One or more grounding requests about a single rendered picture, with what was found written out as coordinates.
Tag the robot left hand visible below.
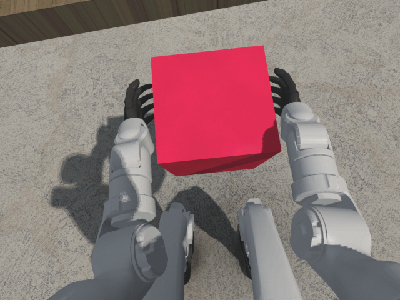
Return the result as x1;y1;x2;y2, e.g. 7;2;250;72
124;79;154;125

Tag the robot left upper arm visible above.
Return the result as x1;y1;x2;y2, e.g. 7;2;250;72
47;223;168;300

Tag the left robot forearm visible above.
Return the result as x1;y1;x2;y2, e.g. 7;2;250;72
92;117;156;273

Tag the right robot forearm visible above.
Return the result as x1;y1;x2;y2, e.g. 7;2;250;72
280;102;371;237

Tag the robot right upper arm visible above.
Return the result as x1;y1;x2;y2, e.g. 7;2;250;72
290;205;400;300

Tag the robot right foot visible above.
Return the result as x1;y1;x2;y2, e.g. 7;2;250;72
239;232;252;280

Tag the carton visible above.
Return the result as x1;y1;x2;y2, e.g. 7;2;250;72
151;45;281;176

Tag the robot left foot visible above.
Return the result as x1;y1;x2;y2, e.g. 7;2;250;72
184;232;194;285

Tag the robot right hand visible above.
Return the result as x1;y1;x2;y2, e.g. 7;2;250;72
269;67;301;116

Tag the robot foot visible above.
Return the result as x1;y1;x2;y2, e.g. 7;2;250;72
184;232;194;285
239;232;252;280

